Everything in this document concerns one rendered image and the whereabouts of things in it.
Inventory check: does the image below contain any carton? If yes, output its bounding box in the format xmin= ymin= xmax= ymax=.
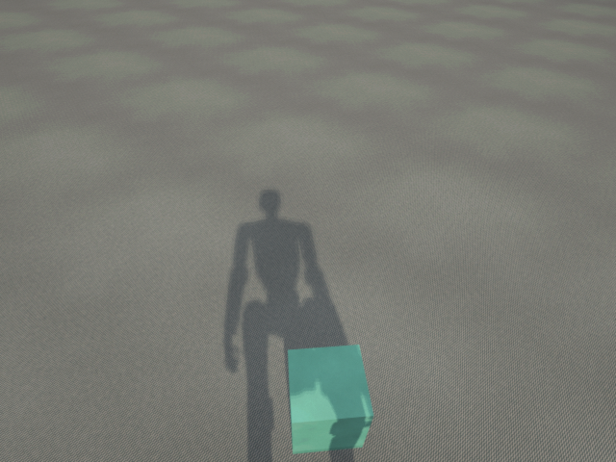
xmin=288 ymin=345 xmax=373 ymax=454

